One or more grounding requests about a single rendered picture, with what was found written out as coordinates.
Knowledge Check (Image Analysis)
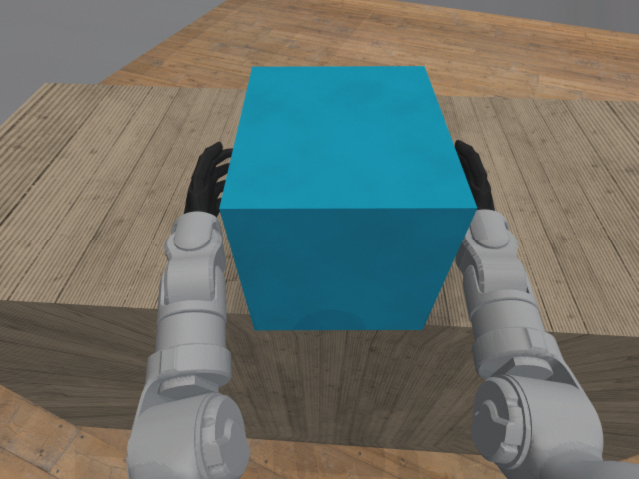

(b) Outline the carton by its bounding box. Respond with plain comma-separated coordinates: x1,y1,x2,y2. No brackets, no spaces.
219,66,477,330

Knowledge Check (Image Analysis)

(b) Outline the left robot upper arm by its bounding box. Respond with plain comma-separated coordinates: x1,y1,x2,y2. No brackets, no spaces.
128,392,250,479

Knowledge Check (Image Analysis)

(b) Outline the right robot upper arm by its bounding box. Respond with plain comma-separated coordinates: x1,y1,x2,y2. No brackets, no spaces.
471,374,639,479

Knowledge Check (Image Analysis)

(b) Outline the robot left forearm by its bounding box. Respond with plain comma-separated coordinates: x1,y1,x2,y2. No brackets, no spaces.
126,211,231,479

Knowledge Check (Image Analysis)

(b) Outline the right robot hand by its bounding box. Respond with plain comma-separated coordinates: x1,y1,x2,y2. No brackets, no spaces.
455,140,495,211

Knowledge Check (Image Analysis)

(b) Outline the robot right forearm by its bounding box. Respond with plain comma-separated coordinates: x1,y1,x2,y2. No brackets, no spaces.
455,209,603,453

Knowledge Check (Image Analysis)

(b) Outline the left robot hand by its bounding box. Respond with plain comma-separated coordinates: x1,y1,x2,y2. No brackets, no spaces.
184,142,233,216

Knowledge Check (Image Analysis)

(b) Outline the pedestal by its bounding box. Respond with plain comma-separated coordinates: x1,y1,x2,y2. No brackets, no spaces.
0,83,639,461

